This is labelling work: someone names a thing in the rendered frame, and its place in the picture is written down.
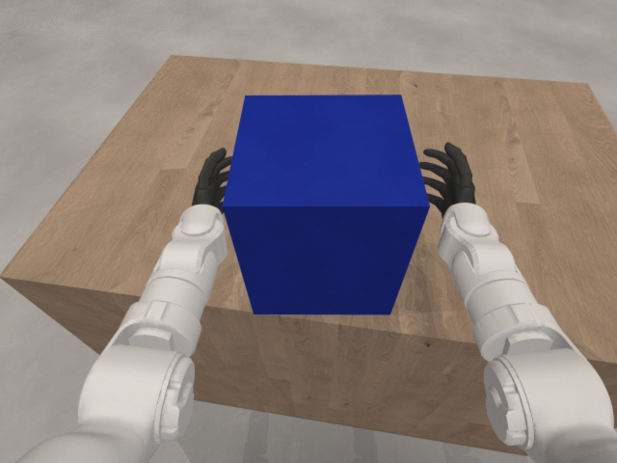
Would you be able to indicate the left robot upper arm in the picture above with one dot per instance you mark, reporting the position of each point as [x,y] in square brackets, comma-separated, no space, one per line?
[137,399]

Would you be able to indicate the left robot hand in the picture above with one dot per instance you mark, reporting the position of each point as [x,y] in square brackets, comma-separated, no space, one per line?
[208,190]

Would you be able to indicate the robot left forearm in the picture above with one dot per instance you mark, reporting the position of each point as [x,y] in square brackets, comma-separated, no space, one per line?
[169,311]

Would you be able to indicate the carton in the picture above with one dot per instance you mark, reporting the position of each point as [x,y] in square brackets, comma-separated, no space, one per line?
[325,202]

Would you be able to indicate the robot right forearm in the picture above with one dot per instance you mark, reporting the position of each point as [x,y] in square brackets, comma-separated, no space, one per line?
[507,318]

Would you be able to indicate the right robot hand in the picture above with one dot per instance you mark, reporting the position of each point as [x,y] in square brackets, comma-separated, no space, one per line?
[459,187]

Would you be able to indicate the pedestal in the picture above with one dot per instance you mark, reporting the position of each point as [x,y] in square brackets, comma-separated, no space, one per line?
[543,157]

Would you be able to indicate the right robot upper arm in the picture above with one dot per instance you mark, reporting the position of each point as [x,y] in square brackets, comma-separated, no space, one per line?
[551,404]

